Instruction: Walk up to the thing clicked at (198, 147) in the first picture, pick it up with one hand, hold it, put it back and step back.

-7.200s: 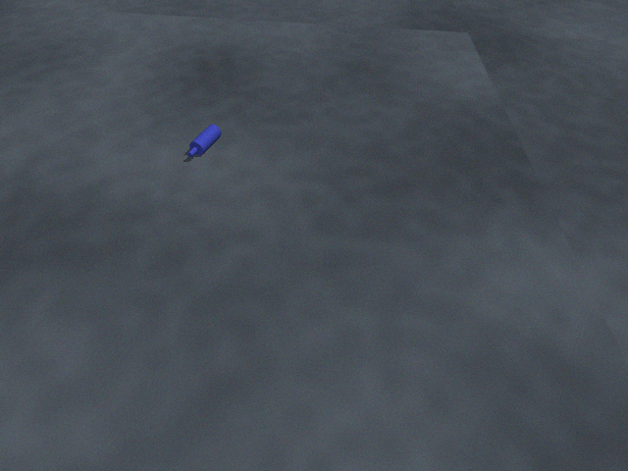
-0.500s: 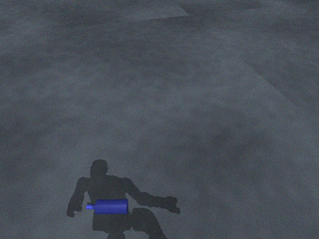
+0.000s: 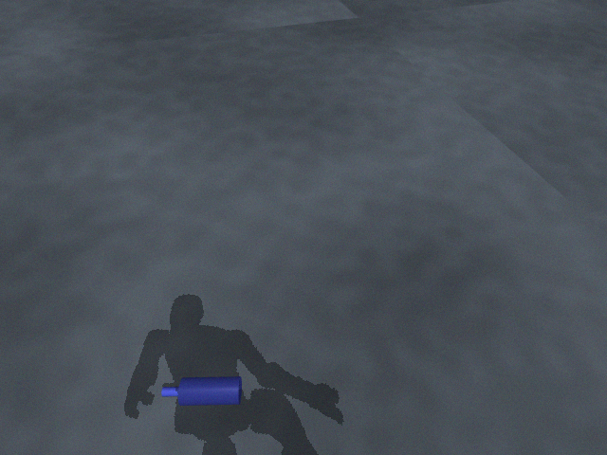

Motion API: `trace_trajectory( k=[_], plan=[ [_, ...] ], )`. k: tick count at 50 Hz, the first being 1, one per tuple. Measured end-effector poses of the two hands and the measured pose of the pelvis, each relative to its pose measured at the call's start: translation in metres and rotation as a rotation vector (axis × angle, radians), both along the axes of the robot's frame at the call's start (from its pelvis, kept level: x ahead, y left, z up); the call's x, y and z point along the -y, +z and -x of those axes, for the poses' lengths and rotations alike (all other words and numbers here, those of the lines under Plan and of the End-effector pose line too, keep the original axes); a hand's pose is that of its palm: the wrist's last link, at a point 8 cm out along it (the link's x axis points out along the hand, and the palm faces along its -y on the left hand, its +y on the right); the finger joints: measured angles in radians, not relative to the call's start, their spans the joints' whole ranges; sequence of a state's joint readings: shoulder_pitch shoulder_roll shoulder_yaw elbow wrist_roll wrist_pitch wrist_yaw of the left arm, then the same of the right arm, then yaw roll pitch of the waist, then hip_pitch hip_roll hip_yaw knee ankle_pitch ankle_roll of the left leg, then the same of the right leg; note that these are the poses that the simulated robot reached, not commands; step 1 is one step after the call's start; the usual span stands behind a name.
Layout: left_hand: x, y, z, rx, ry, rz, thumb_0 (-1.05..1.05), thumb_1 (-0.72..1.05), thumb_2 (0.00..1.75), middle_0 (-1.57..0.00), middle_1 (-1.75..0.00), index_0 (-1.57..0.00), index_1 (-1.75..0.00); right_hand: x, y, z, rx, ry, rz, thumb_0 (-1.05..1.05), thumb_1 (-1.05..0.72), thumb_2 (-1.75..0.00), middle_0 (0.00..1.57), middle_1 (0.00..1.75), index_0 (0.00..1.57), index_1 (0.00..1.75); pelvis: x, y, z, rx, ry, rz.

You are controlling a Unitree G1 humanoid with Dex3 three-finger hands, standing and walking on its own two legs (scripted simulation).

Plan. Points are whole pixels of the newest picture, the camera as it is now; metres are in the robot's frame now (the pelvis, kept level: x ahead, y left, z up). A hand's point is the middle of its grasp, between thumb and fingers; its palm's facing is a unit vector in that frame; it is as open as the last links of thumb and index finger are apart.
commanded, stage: walk up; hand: left
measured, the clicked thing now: (201, 391) +0.45 +0.29 -0.74
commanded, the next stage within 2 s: stand in 0.16 s
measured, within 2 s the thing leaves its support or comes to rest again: neither
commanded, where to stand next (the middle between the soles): +0.06 +0.02 m, yaw +0 degrees
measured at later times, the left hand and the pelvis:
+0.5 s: hand out of the picture +0.09 +0.24 -0.16, palm faces -0.03 -0.95 -0.32, open 7.4 cm; pelvis +0.01 +0.00 +0.00, yaw +0 degrees
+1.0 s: hand out of the picture +0.09 +0.24 -0.16, palm faces -0.04 -0.94 -0.34, open 7.4 cm; pelvis +0.01 -0.01 +0.00, yaw +0 degrees
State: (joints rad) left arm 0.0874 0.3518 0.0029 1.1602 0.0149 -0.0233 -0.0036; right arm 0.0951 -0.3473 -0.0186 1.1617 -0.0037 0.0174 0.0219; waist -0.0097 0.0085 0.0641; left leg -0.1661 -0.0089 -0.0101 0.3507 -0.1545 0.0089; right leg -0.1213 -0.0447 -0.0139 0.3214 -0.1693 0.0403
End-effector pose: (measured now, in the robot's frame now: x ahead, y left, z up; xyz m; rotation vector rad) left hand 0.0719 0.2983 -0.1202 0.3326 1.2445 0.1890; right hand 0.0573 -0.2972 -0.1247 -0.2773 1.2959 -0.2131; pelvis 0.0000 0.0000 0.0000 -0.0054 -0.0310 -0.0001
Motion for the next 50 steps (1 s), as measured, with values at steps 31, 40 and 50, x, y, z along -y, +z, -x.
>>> trace_trajectory(
  k=[31, 40, 50],
  plan=[
    [0.011, -0.003, -0.010, 0.001, 0.002, 0.026, 0.00, 0.90, 0.90, -0.21, -0.30, -0.21, -0.30, 0.005, 0.008, -0.032, 0.063, 0.034, 0.022, 0.00, -0.90, -0.90, 0.20, 0.30, 0.20, 0.30, 0.006, 0.001, -0.011, 0.003, -0.004, -0.003],
    [0.012, 0.000, -0.011, 0.005, 0.002, 0.015, 0.00, 0.90, 0.90, -0.21, -0.30, -0.21, -0.30, 0.007, 0.005, -0.030, 0.060, 0.034, 0.015, 0.00, -0.90, -0.90, 0.20, 0.30, 0.20, 0.30, 0.009, 0.001, -0.012, 0.006, -0.004, -0.005],
    [0.015, 0.001, -0.015, 0.009, -0.003, 0.013, 0.00, 0.90, 0.90, -0.21, -0.30, -0.21, -0.30, 0.011, 0.004, -0.027, 0.047, 0.035, 0.015, 0.00, -0.90, -0.90, 0.20, 0.30, 0.20, 0.30, 0.012, 0.001, -0.014, 0.003, -0.003, -0.004]
  ],
)
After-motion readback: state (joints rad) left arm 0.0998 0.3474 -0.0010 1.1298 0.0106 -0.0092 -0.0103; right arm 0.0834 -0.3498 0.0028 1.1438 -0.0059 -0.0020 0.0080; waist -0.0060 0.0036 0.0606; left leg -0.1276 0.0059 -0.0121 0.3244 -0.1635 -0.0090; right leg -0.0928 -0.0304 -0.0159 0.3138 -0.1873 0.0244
